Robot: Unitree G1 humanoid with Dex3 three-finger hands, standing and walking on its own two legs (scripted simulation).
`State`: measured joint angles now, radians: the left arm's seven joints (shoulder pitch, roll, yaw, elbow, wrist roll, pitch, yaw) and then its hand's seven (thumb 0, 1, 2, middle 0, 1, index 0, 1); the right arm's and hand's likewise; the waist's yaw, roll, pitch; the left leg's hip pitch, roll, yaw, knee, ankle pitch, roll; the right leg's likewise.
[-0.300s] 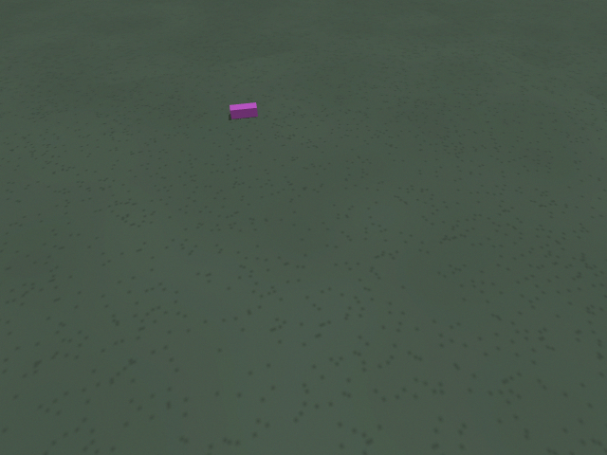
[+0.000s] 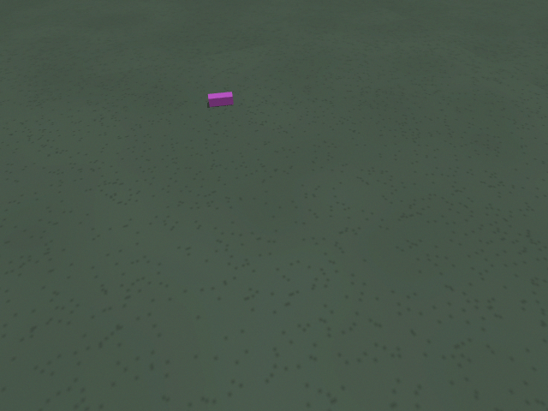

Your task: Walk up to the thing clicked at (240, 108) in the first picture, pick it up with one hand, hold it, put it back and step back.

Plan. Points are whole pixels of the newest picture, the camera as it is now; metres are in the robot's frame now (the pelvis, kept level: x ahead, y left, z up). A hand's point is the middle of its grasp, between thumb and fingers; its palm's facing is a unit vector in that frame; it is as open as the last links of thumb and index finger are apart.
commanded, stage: stand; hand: left
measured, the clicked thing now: (220, 99) +2.19 +0.41 -0.75
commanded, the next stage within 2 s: walk up in 0.82 s
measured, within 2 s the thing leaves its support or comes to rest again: neither
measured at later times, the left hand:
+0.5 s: hand out of the picture +0.08 +0.25 -0.15, palm faces -0.02 -0.94 -0.34, open 7.4 cm
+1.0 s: hand out of the picture +0.06 +0.29 -0.14, palm faces +0.09 -0.94 -0.34, open 7.4 cm
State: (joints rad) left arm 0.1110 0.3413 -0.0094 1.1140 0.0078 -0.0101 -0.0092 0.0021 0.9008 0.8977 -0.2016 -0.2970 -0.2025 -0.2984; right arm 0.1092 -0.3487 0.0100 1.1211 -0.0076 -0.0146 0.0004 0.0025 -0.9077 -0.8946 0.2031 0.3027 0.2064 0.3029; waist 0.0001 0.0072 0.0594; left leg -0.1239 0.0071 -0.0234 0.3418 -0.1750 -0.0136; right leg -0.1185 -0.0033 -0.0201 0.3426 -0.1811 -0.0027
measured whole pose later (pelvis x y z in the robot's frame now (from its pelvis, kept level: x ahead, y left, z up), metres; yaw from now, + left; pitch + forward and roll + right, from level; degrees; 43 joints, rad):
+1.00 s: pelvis +0.02 +0.01 +0.00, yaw +4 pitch -2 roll -1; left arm 0.20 0.39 0.07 1.01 0.04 -0.06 -0.07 0.00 0.90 0.90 -0.21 -0.30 -0.21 -0.30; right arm 0.20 -0.42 -0.07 1.06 -0.03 -0.02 0.08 0.01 -0.91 -0.89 0.20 0.30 0.21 0.30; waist 0.04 0.01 0.02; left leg -0.42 0.05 0.00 0.83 -0.39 0.01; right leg -0.08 -0.03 -0.09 0.32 -0.29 -0.04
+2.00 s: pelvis +0.54 +0.10 -0.01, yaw +10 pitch -2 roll -2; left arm 0.25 0.40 0.05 0.88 0.02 -0.07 -0.09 0.00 0.90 0.90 -0.20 -0.30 -0.21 -0.30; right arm 0.21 -0.45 -0.07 0.87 -0.01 -0.09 0.07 0.00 -0.91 -0.89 0.20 0.30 0.21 0.30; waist 0.04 0.03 0.07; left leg -0.55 0.13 0.03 0.74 -0.20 0.00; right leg -0.11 0.00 -0.12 0.44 -0.30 -0.02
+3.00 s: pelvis +1.09 +0.13 -0.03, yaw +11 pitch -2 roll -1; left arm 0.36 0.44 0.06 0.86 0.02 -0.05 -0.08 0.00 0.90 0.90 -0.20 -0.30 -0.20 -0.30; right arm 0.25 -0.42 -0.06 0.89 -0.02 -0.09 0.06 0.00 -0.91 -0.89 0.20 0.30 0.21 0.30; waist 0.05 -0.01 0.06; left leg -0.42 0.07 0.08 0.57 -0.12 0.03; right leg -0.07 0.00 -0.12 0.59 -0.47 -0.03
